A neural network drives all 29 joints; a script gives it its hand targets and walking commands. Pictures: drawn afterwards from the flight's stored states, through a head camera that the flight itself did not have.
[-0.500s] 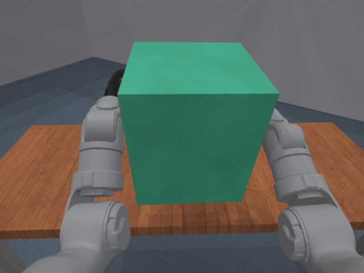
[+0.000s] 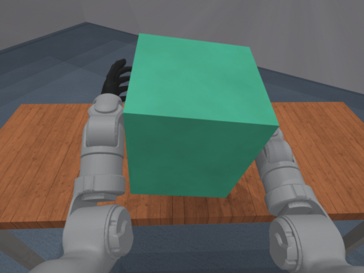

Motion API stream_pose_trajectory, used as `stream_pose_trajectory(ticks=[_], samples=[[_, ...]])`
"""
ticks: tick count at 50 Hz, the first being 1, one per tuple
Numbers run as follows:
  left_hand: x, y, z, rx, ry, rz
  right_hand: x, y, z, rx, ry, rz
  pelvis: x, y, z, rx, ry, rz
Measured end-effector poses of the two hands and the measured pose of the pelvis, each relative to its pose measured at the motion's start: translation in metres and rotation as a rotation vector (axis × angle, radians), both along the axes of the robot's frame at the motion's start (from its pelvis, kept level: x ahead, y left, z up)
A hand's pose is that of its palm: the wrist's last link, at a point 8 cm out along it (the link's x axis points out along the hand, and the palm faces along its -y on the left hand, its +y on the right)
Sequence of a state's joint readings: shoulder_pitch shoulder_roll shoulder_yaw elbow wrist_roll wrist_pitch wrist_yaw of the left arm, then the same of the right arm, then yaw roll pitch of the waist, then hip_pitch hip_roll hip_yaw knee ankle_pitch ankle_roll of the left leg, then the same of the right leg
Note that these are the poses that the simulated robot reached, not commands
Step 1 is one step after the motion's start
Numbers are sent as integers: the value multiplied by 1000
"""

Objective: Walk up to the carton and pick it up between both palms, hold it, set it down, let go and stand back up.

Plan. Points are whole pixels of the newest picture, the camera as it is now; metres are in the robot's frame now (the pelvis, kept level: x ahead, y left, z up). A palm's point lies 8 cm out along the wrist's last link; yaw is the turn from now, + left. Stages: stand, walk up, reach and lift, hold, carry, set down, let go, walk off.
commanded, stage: set down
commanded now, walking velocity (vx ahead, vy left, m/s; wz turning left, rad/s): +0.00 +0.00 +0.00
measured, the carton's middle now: (187, 124) +0.37 +0.00 +0.18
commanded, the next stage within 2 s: none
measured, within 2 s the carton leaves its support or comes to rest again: neither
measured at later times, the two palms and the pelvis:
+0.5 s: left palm (113, 107) +0.40 +0.15 +0.20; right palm (256, 124) +0.38 -0.15 +0.17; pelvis +0.00 +0.01 +0.00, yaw +0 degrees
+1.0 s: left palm (117, 113) +0.43 +0.15 +0.17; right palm (249, 128) +0.40 -0.15 +0.13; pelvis +0.02 +0.01 +0.00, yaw +0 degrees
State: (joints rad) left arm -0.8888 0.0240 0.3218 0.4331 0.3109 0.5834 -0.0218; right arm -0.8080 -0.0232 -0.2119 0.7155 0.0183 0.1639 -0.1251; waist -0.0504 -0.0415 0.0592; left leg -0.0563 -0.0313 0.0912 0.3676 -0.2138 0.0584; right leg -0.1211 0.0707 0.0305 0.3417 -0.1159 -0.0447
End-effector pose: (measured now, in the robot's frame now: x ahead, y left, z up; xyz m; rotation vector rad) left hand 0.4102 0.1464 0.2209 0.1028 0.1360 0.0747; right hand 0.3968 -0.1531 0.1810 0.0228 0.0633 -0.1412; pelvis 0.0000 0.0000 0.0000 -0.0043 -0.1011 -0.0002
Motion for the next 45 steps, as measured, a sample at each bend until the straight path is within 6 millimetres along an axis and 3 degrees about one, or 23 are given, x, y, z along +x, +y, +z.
stream_pose_trajectory(ticks=[8, 21, 32, 45], samples=[[5, -3, -16, 21, 16, -24, -4, -2, -16, 36, 10, -33, 8, 4, 0, -6, 5, 0], [-8, 1, -14, -4, 5, -19, -16, 1, -10, -18, -7, -32, 2, 7, 0, -7, -17, 2], [6, -2, -42, -9, 69, -31, -7, -2, -40, -69, 54, -34, 5, 7, 0, -6, -12, 2], [19, 1, -46, -5, 39, -39, 6, 1, -38, -65, 22, -40, 17, 9, 1, -10, 7, 3]])
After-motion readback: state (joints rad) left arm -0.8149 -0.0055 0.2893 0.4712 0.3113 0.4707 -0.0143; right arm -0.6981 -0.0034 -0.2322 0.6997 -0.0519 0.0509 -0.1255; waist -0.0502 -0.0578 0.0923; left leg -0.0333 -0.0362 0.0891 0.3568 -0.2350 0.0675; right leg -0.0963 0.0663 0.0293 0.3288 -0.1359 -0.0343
